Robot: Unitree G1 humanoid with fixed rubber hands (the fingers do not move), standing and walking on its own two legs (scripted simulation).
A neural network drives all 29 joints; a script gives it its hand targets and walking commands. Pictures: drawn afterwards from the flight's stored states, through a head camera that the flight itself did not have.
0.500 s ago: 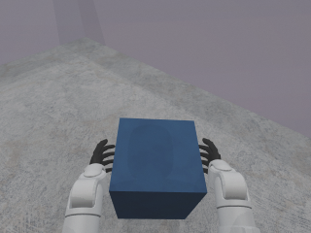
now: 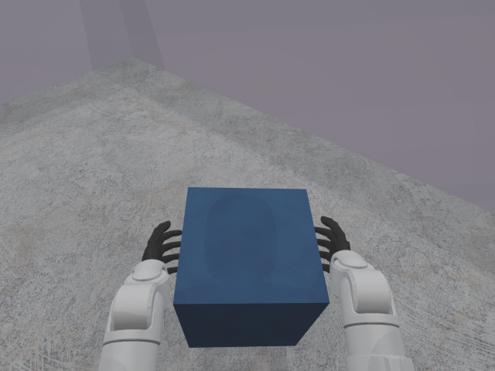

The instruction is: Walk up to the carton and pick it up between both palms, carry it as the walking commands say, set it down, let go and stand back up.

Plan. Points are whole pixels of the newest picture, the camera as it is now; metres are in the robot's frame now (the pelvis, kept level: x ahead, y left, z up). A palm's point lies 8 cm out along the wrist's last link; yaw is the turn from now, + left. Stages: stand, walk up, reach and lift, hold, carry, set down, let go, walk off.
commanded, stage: carry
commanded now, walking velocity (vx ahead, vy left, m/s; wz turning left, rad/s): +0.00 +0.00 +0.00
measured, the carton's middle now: (245, 271) +0.31 +0.01 -0.03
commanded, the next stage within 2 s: hold in 0.02 s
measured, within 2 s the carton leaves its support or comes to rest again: neither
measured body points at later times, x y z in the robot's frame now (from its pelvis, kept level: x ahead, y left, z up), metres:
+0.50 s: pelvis -0.01 +0.00 +0.00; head -0.06 -0.01 +0.45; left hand +0.29 +0.11 +0.01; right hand +0.29 -0.19 +0.02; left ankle +0.08 +0.08 -0.71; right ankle +0.03 -0.15 -0.71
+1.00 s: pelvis +0.01 +0.00 +0.00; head +0.10 -0.01 +0.44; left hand +0.34 +0.12 -0.06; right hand +0.35 -0.18 -0.06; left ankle +0.08 +0.08 -0.71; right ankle +0.03 -0.15 -0.71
